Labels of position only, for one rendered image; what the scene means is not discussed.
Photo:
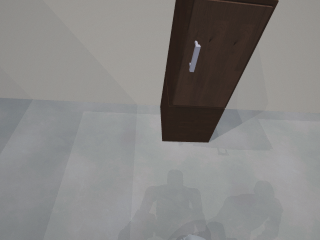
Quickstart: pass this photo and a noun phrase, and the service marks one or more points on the handle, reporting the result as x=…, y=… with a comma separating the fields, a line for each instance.
x=194, y=57

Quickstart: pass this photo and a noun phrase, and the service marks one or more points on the cupboard door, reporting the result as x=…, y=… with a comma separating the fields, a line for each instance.
x=227, y=32

